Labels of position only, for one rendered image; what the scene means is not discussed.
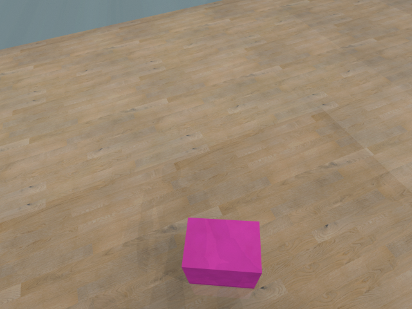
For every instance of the carton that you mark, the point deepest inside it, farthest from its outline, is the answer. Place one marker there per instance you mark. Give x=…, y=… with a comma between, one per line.
x=222, y=252

